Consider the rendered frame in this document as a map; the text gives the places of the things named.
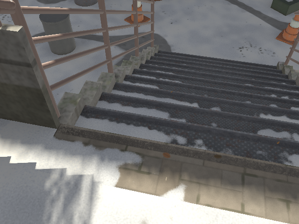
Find stairs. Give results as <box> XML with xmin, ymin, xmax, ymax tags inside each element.
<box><xmin>75</xmin><ymin>50</ymin><xmax>299</xmax><ymax>167</ymax></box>

